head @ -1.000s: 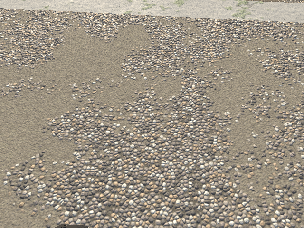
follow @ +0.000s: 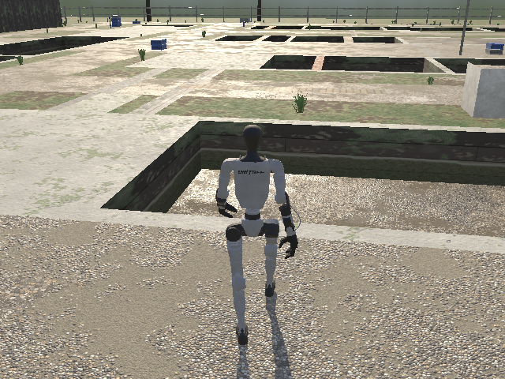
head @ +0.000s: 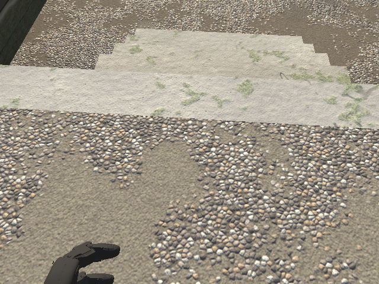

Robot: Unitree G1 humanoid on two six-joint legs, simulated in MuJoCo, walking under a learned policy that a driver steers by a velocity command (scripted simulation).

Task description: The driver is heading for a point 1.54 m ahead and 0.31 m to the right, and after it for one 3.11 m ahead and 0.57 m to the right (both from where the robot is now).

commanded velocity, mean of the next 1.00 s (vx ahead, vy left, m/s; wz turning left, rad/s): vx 1.00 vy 0.00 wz -0.18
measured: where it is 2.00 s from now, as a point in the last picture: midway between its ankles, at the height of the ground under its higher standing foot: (197, 72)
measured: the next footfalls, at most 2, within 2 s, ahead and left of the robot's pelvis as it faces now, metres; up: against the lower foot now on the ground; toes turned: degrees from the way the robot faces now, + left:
right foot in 0.06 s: +0.29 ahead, -0.09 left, +0.00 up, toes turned -4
left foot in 0.52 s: +0.74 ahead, +0.09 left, +0.00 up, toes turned +3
